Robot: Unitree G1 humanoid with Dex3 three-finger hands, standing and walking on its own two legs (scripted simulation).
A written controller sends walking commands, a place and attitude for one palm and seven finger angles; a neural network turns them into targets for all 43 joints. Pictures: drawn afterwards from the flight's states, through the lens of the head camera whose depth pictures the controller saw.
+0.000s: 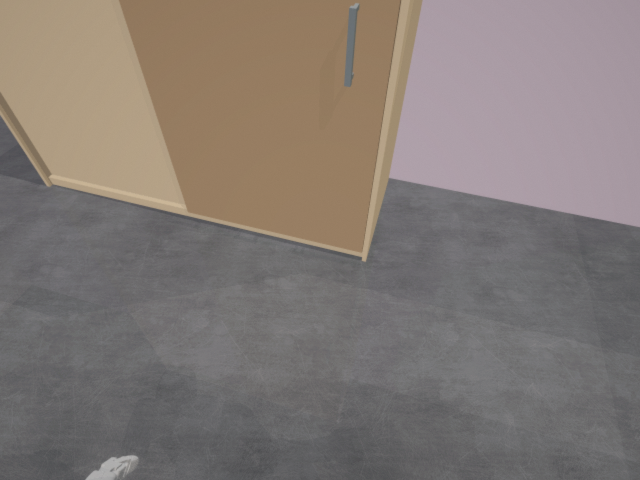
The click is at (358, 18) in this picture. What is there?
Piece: wardrobe's sliding door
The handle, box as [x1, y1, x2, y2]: [344, 3, 359, 86]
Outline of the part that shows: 358,3 355,3 353,6 350,6 349,8 344,85 349,86 351,84 351,79 353,76 352,61 356,12 359,4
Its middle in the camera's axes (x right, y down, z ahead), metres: +0.08 -0.48 +0.97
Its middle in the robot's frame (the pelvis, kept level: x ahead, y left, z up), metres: +1.07 -0.02 +0.08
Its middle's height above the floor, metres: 0.85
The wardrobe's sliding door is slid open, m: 0.00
